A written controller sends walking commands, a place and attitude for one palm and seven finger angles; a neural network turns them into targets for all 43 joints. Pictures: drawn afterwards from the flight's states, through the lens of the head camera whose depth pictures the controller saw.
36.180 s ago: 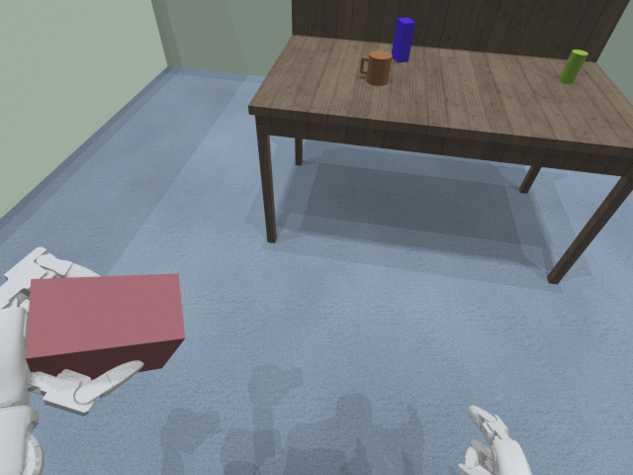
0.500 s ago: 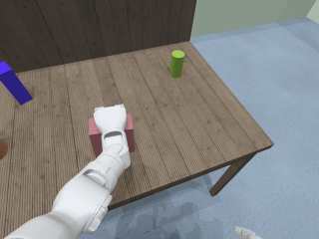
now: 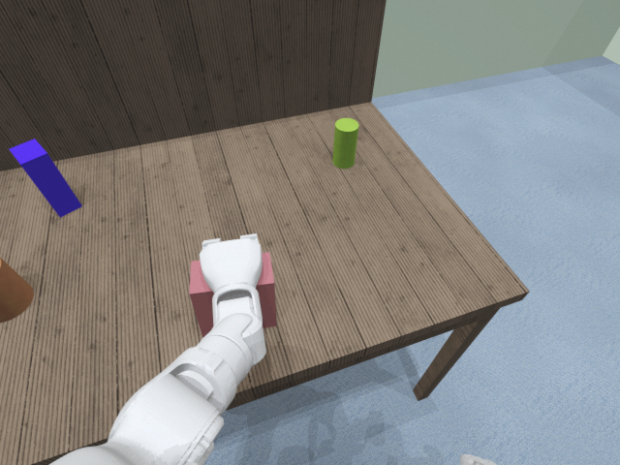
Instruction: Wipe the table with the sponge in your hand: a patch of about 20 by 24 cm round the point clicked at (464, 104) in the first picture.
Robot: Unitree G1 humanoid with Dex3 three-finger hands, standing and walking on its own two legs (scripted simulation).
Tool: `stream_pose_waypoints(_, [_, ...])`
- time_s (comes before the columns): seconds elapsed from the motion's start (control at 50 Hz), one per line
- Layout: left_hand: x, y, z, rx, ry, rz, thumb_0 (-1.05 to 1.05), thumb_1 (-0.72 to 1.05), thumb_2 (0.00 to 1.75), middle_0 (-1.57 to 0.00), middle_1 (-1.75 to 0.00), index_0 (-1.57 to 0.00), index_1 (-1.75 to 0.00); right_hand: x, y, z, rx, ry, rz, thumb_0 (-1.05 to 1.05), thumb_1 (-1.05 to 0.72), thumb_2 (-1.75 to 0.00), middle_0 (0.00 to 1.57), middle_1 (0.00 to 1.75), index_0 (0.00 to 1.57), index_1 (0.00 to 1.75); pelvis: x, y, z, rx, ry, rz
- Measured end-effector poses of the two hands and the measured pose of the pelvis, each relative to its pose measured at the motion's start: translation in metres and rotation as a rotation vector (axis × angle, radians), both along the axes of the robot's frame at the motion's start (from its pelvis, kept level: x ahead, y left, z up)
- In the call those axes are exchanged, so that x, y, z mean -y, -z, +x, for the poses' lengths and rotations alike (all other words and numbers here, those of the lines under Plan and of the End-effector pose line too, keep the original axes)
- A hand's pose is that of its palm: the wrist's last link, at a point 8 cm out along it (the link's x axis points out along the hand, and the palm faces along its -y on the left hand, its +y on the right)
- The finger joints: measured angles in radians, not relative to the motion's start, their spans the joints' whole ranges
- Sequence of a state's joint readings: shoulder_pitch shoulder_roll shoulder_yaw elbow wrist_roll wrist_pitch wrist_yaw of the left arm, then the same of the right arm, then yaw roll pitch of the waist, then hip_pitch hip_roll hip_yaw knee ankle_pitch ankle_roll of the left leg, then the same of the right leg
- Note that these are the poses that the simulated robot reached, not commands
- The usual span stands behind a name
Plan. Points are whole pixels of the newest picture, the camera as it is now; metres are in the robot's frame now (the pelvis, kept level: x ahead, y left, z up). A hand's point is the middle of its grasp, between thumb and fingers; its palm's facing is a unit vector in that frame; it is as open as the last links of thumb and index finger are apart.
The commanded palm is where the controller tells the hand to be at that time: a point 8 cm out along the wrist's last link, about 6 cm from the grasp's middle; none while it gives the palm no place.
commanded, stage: wipe back along the third lane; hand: left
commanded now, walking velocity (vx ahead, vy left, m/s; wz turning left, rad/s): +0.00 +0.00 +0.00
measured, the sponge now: (237, 302) +0.37 +0.14 -0.07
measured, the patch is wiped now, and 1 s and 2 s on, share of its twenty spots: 1.00 1.00 1.00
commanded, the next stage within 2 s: slide back across to the middle lane in 0.86 s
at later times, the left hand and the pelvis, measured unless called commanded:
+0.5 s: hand (239, 309) +0.34 +0.13 -0.02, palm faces -0.08 -0.02 -1.00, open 10.4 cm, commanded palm +0.30 +0.11 +0.01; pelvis -0.01 -0.01 +0.00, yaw +1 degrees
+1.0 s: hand (240, 312) +0.33 +0.13 -0.02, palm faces -0.07 -0.02 -1.00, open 10.4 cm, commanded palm +0.29 +0.12 +0.01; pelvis -0.02 -0.01 +0.00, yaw +0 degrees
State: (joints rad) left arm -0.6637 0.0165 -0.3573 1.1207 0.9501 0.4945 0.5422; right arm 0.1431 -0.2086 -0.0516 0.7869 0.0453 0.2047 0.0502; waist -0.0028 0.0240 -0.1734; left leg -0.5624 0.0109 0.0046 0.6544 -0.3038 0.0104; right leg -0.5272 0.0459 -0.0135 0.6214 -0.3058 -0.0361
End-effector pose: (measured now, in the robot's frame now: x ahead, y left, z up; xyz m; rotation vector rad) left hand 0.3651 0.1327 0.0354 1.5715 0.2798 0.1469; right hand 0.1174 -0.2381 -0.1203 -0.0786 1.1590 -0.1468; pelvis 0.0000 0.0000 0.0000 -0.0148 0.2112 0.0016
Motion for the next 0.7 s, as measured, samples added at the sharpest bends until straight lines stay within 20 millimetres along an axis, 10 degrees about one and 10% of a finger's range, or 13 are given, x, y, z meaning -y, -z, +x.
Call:
stream_pose_waypoints(0.4, [0.01,0.001,-0.039,0.011,0.0,-0.023,-0.01,-0.5,1.05,-0.64,-1.36,-0.66,-1.38,-0.005,-0.018,0.044,0.134,-0.069,0.026,0.01,-0.91,-0.9,0.2,0.3,0.19,0.3,0.011,-0.002,-0.004,0.057,-0.008,0.01])
stream_pose_waypoints(0.7, [0.011,0.003,-0.045,0.01,0.005,-0.019,-0.01,-0.5,1.05,-0.65,-1.36,-0.67,-1.37,0.002,-0.015,0.032,0.129,-0.054,0.012,0.01,-0.91,-0.9,0.2,0.3,0.19,0.3,0.014,0.0,-0.012,0.062,-0.006,0.012])
